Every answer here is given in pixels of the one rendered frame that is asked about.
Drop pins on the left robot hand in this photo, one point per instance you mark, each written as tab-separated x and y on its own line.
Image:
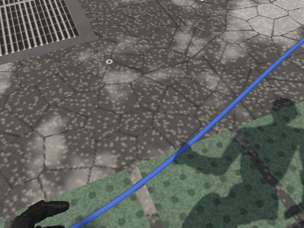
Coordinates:
38	212

